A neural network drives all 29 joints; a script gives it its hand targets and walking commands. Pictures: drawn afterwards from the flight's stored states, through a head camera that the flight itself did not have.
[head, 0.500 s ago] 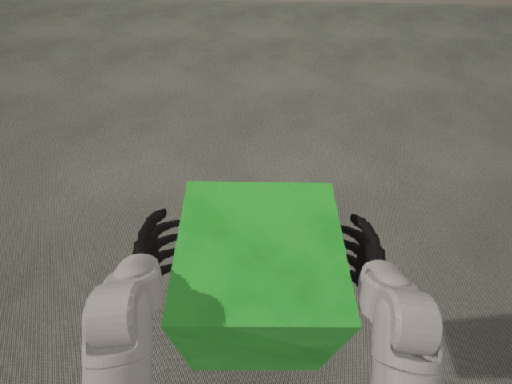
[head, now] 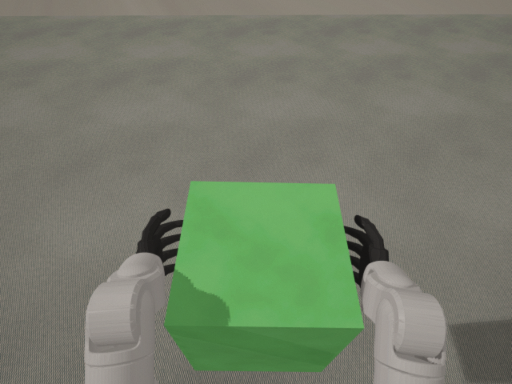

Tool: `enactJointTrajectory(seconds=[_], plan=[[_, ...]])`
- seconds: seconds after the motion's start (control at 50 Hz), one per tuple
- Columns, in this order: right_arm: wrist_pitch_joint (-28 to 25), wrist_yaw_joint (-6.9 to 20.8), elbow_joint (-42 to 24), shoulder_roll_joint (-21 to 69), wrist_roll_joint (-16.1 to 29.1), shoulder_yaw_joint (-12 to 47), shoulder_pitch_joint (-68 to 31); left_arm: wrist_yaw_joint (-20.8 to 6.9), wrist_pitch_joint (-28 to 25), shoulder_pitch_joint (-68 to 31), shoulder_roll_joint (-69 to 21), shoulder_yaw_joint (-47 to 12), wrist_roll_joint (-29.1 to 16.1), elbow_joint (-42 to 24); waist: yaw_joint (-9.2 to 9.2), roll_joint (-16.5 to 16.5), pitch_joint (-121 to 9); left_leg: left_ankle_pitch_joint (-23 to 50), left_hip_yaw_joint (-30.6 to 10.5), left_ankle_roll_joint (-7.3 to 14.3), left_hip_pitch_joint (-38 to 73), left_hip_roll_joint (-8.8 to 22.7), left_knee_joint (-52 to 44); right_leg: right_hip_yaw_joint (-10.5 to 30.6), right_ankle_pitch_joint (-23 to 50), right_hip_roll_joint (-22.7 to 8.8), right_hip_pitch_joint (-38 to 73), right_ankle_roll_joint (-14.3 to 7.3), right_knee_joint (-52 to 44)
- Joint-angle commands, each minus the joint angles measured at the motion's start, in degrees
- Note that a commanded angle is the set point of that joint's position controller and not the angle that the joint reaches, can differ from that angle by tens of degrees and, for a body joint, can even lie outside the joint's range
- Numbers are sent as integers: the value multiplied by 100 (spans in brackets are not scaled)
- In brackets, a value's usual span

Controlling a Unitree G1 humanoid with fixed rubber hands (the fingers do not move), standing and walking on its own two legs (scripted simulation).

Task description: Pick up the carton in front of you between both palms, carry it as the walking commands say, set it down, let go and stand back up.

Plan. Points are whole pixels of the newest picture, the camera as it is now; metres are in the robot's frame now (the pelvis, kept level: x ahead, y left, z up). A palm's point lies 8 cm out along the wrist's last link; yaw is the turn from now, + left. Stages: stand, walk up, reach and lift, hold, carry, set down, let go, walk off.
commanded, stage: carry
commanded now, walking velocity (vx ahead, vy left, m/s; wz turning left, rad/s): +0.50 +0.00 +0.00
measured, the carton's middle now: (260, 283) +0.28 +0.00 +0.02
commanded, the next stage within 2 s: none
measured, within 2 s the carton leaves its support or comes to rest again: neither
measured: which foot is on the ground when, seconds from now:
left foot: up 0.00-0.02, down 0.04-0.48, up 0.50-0.56, down 0.58-1.00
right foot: down 0.00-0.06, up 0.08-0.40, down 0.42-1.00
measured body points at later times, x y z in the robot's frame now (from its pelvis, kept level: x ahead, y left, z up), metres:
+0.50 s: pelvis +0.28 +0.00 +0.00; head +0.30 -0.01 +0.45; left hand +0.57 +0.16 +0.09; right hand +0.57 -0.15 +0.08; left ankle +0.17 +0.10 -0.72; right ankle +0.36 -0.09 -0.73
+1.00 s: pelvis +0.36 +0.02 +0.00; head +0.35 +0.03 +0.45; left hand +0.63 +0.18 +0.08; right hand +0.64 -0.12 +0.08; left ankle +0.23 +0.12 -0.72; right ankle +0.36 -0.09 -0.73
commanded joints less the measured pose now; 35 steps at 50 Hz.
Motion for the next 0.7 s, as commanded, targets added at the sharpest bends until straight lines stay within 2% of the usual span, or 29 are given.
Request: enactJointTrajectory(seconds=[0.0, 0.02, 0.04, 0.06, 0.08, 0.1, 0.12, 0.14, 0.16, 0.26, 0.28, 0.32, 0.36, 0.38, 0.4, 0.42, 0.44, 0.46, 0.48, 0.5, 0.52, 0.54, 0.56, 0.58, 0.6, 0.62, 0.68], plan=[[58, 1374, 34, 4806, 2268, 4061, -2544, -1493, 125, -2456, -4631, -3948, -2208, -144, -69, -702, -1325, -163, 616, 96, 1990, -562, -434, -273, 4709, -780, -62, -311, 1688], [70, 1394, 102, 4780, 2254, 4019, -2544, -1497, 141, -2548, -4584, -3946, -2214, -104, -201, -281, -1677, -608, -197, 157, 3275, 76, -422, -176, 3359, -660, -1078, -147, 2795], [28, 1420, 281, 4715, 2161, 3917, -2584, -1492, 193, -2745, -4698, -4044, -2278, -210, -212, 1186, -2310, -1388, -2963, 1012, 4744, 1780, -833, 41, 1830, -28, -2912, 141, 4730], [-5, 1436, 440, 4911, 2213, 3934, -2498, -1513, 177, -2783, -4701, -4055, -2271, -149, -172, 1777, -2136, -467, -4051, 1327, 4872, 2115, -1467, 587, -470, 395, -4027, 69, 5714], [-48, 1446, 319, 5063, 2271, 3956, -2600, -1529, 122, -2882, -4913, -4104, -2312, -19, -157, 1341, -1999, 794, -3265, 1283, 4633, 2036, -1233, 1049, -525, 38, -4249, -89, 6213], [-103, 1454, 304, 5276, 2307, 4005, -2685, -1544, 47, -2937, -5074, -4131, -2345, 1, -164, 782, -1958, 1996, -2602, 1145, 4314, 1870, -971, 1142, -381, -149, -4229, -177, 6143], [-167, 1465, 219, 5443, 2338, 4042, -2815, -1546, -30, -2988, -5238, -4197, -2364, -8, -133, 310, -1836, 2431, -1998, 887, 3937, 1708, -978, 1154, -42, -353, -4079, -203, 5640], [-226, 1477, 144, 5550, 2390, 4089, -2910, -1533, -98, -3022, -5378, -4233, -2376, -49, -87, 334, -1847, 2378, -1568, 674, 3663, 1568, -1094, 1127, 219, -448, -3831, -185, 5099], [-273, 1485, 64, 5610, 2427, 4107, -2956, -1512, -152, -3033, -5511, -4271, -2382, -78, -69, 513, -1894, 2486, -1219, 560, 3561, 1430, -1154, 971, 366, -391, -3613, -133, 4707], [-368, 1525, -210, 5458, 2417, 4073, -2585, -1353, -320, -2642, -5533, -4386, -2300, -373, -25, 966, -1863, 3690, -205, 580, 3547, 1050, -988, 419, 925, 0, -3232, 45, 2731], [-364, 1519, -257, 5380, 2393, 4052, -2507, -1333, -313, -2655, -5471, -4405, -2316, -486, -40, 1035, -1832, 3820, -110, 567, 3549, 1016, -944, 324, 1185, 73, -3142, 39, 2382], [-326, 1480, -349, 5211, 2323, 3989, -2400, -1323, -252, -2697, -5297, -4418, -2368, -679, -84, 1087, -1802, 3621, 39, 516, 3584, 935, -793, 181, 1755, 161, -2925, 25, 1844], [-254, 1432, -308, 5055, 2194, 3924, -2266, -1357, -142, -2612, -5110, -4369, -2399, -678, -100, 966, -1770, 2998, 116, 402, 3477, 819, -443, 48, 2447, 202, -2451, 11, 1175], [-210, 1414, -260, 4987, 2134, 3909, -2255, -1389, -85, -2532, -5039, -4339, -2397, -617, -47, 781, -1701, 2581, 204, 263, 3258, 721, -115, -57, 3057, 214, -1971, 14, 551], [-165, 1402, -199, 4910, 2074, 3908, -2244, -1427, -26, -2508, -4955, -4302, -2395, -551, -24, 575, -1652, 2016, 173, 66, 2853, 636, 152, 22, 3692, 52, -1306, -1, 170], [-125, 1390, -109, 4809, 2024, 3885, -2237, -1464, 41, -2524, -4823, -4238, -2391, -456, -35, 304, -1757, 1024, 88, -149, 2246, 537, 475, 551, 5124, -604, -489, -52, 458], [-40, 1375, -98, 4775, 2065, 3962, -2340, -1492, 64, -2524, -4759, -4138, -2313, -232, -12, -472, -2131, -725, -232, -294, 1508, 279, 944, 1338, 7371, -1465, 608, -625, 1255], [31, 1377, -64, 4677, 2126, 3992, -2324, -1506, 55, -2209, -4777, -4029, -2243, 90, 75, -1049, -2481, -2191, -479, -324, 1096, 104, 1042, 1801, 7597, -1830, 1085, -1100, 1303], [46, 1394, -34, 4739, 2150, 4048, -2426, -1520, 32, -2106, -4865, -3966, -2198, 239, 75, -1167, -2397, -2820, -621, -306, 910, 69, 1010, 1901, 7285, -1847, 970, -1208, 1081], [35, 1418, 38, 4856, 2178, 4084, -2565, -1528, 10, -2149, -4989, -3931, -2176, 318, 61, -1067, -2370, -2984, -725, -247, 926, 41, 638, 1826, 6709, -1709, 882, -1141, 964], [5, 1441, 59, 5017, 2229, 4147, -2710, -1534, -17, -2263, -5108, -3922, -2167, 301, 8, -912, -2289, -2594, -695, -223, 1236, 91, -7, 1544, 6170, -1544, 576, -936, 931], [-32, 1459, 54, 5141, 2295, 4183, -2859, -1538, -43, -2401, -5217, -3941, -2195, 261, -18, -878, -2270, -1863, -608, -234, 1636, 107, -623, 1231, 5513, -1322, 302, -691, 976], [-65, 1473, 13, 5231, 2358, 4220, -2985, -1540, -75, -2510, -5297, -3962, -2213, 187, -4, -802, -2278, -1240, -573, -252, 1990, 124, -860, 1043, 4841, -1102, 53, -539, 1019], [-91, 1481, -57, 5314, 2410, 4253, -3086, -1538, -108, -2612, -5320, -3968, -2228, 103, 1, -654, -2278, -772, -654, -264, 2192, 283, -758, 870, 4351, -964, -220, -434, 1063], [-109, 1479, -138, 5361, 2435, 4281, -3271, -1532, -119, -2846, -5348, -4012, -2286, -51, 7, -270, -2155, 193, -768, -236, 2190, 473, -390, 732, 4244, -825, -421, -407, 1234], [-93, 1475, -167, 5327, 2461, 4260, -3318, -1509, -112, -2938, -5364, -4031, -2309, -91, -1, -71, -2117, 800, -716, -222, 2343, 537, -153, 711, 4405, -781, -615, -420, 1371], [-49, 1465, 74, 5182, 2396, 4156, -2869, -1449, -54, -2621, -5205, -3985, -2213, 65, -23, 50, -2180, 1569, -673, -228, 2330, 525, 104, 680, 5146, -764, -658, -462, 1742]])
